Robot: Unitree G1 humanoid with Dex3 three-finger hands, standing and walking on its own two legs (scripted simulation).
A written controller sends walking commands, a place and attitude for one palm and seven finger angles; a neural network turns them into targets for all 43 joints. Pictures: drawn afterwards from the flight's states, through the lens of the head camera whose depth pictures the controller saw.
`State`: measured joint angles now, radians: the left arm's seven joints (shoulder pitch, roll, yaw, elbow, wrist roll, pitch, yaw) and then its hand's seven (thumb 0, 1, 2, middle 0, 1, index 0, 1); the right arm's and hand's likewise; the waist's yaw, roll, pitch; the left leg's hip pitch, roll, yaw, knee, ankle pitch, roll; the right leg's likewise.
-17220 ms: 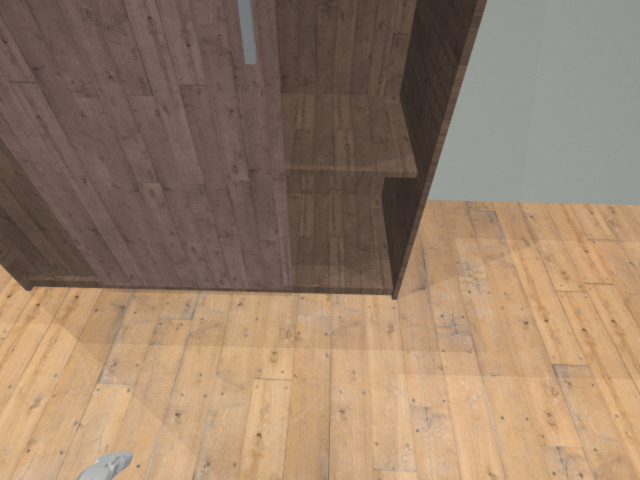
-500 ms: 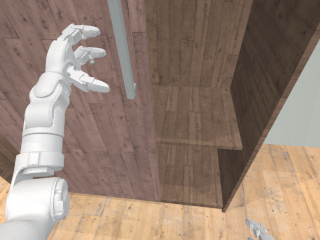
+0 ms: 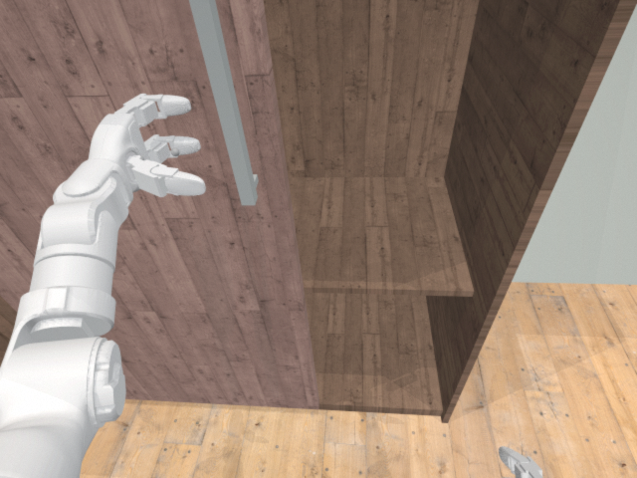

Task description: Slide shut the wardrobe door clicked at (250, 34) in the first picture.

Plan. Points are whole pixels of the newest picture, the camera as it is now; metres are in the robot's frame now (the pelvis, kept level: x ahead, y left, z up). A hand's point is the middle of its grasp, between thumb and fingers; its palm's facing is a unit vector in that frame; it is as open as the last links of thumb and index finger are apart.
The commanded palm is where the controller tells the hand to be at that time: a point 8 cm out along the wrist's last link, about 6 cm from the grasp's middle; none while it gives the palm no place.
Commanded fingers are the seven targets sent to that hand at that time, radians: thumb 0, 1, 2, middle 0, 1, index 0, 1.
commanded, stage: move the hooked fingers beside the handle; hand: left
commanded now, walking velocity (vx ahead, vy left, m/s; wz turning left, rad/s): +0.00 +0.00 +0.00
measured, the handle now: (232, 107) +0.48 +0.10 +0.27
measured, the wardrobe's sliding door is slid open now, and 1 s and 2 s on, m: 0.37 0.37 0.37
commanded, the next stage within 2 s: none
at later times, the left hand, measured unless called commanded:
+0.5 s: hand (186, 149) +0.43 +0.16 +0.25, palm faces -0.02 -1.00 -0.05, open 14.0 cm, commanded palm +0.40 +0.21 +0.25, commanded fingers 0.00 -0.50 0.30 -0.30 -1.20 -0.30 -1.20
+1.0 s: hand (169, 135) +0.42 +0.17 +0.27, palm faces -0.02 -1.00 -0.06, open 14.0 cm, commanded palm +0.40 +0.21 +0.24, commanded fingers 0.00 -0.50 0.30 -0.30 -1.20 -0.30 -1.20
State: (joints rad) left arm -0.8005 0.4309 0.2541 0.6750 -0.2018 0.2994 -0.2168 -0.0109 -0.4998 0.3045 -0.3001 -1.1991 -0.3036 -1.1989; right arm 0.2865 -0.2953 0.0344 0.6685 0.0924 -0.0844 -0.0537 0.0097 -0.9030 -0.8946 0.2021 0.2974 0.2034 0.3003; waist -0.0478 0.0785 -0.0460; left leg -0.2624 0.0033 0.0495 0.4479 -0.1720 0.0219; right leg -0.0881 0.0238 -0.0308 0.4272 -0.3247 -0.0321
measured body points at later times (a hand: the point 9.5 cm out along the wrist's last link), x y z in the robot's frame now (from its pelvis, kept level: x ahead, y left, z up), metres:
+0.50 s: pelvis +0.00 +0.00 +0.00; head +0.00 -0.03 +0.45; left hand +0.42 +0.21 +0.25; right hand +0.14 -0.25 -0.11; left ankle +0.04 +0.11 -0.74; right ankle -0.06 -0.10 -0.74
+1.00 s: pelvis +0.01 -0.01 +0.00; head -0.01 -0.04 +0.45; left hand +0.41 +0.22 +0.27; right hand +0.16 -0.26 -0.10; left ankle +0.04 +0.11 -0.74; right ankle -0.06 -0.10 -0.74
